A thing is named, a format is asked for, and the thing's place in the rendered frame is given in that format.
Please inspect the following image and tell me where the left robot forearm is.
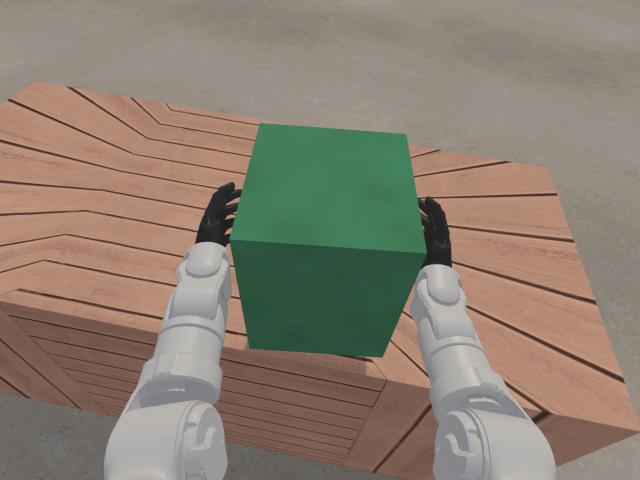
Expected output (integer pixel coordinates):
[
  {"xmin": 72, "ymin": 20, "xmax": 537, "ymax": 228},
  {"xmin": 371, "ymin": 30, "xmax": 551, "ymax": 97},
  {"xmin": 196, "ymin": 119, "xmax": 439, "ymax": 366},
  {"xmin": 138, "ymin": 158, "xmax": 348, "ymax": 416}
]
[{"xmin": 104, "ymin": 242, "xmax": 232, "ymax": 480}]

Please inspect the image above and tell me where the left robot hand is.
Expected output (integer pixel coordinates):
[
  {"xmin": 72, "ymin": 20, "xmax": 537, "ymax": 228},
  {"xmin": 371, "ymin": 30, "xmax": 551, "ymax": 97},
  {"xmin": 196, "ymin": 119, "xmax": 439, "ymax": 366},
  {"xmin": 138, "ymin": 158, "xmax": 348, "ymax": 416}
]
[{"xmin": 195, "ymin": 182, "xmax": 242, "ymax": 247}]

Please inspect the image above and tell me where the carton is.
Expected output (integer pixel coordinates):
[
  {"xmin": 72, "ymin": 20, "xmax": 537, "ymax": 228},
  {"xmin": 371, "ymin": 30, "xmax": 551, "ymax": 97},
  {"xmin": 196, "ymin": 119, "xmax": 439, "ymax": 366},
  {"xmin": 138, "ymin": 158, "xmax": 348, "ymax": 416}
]
[{"xmin": 229, "ymin": 123, "xmax": 427, "ymax": 358}]

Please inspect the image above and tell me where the left robot upper arm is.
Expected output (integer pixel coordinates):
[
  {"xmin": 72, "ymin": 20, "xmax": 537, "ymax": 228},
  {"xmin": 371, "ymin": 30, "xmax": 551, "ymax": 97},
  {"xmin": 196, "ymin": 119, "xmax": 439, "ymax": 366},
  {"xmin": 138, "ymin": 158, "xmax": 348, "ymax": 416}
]
[{"xmin": 105, "ymin": 400, "xmax": 228, "ymax": 480}]

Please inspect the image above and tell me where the right robot upper arm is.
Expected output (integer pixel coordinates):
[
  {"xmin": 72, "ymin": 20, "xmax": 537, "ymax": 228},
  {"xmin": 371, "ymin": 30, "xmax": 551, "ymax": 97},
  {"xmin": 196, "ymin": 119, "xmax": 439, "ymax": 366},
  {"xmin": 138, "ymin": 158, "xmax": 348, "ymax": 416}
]
[{"xmin": 433, "ymin": 408, "xmax": 556, "ymax": 480}]

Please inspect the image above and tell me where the right robot hand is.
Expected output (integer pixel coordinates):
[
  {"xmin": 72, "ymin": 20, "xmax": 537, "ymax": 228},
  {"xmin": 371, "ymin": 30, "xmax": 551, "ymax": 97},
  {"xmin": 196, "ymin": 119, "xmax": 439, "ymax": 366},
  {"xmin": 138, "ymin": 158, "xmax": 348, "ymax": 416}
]
[{"xmin": 418, "ymin": 196, "xmax": 452, "ymax": 269}]

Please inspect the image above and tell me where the right robot forearm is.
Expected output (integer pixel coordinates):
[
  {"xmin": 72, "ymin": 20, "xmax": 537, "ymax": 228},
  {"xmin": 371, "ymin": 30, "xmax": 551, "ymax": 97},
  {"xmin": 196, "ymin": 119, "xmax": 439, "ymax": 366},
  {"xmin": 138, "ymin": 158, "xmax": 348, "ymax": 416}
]
[{"xmin": 409, "ymin": 264, "xmax": 556, "ymax": 474}]

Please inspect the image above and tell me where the pedestal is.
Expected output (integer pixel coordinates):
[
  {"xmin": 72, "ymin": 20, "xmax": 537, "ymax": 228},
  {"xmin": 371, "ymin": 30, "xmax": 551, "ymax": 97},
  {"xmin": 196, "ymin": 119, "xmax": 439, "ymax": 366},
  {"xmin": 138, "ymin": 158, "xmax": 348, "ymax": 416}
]
[{"xmin": 0, "ymin": 81, "xmax": 640, "ymax": 480}]

